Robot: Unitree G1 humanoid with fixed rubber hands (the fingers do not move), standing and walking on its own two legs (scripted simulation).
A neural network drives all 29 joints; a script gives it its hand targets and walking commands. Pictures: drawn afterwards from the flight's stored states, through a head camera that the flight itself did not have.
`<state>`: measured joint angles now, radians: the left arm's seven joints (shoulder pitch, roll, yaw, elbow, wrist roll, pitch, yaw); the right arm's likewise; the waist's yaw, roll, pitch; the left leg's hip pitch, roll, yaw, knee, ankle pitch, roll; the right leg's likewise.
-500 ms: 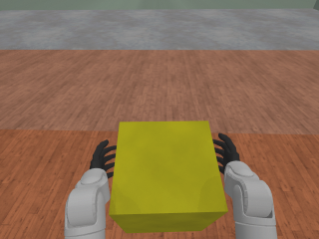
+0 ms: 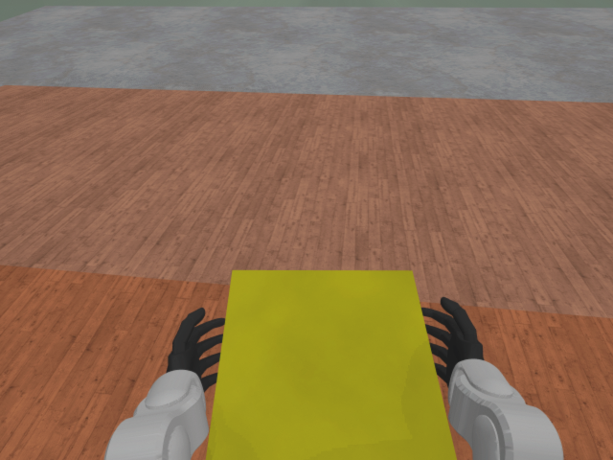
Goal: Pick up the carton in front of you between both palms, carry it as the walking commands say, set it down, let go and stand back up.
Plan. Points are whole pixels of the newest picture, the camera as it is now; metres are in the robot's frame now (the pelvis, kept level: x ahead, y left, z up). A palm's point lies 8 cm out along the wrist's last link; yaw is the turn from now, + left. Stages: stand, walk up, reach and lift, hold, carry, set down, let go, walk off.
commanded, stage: carry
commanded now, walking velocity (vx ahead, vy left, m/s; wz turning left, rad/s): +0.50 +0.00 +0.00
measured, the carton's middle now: (320, 393) +0.23 +0.02 +0.02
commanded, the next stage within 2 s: none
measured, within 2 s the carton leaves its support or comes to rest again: neither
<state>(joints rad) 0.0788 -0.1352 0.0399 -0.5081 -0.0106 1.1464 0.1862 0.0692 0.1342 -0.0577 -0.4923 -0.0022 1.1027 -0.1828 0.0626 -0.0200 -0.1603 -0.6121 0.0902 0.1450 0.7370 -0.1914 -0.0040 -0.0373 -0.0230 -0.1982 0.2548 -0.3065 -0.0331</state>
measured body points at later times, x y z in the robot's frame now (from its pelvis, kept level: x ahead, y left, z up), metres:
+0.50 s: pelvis +0.34 +0.04 +0.01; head +0.33 +0.05 +0.46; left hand +0.59 +0.17 +0.07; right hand +0.57 -0.13 +0.08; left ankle +0.26 +0.11 -0.74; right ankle +0.45 -0.13 -0.69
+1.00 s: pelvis +0.69 -0.01 +0.00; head +0.69 -0.01 +0.45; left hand +0.94 +0.15 +0.08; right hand +0.94 -0.16 +0.08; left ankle +0.82 +0.13 -0.70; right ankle +0.60 -0.10 -0.74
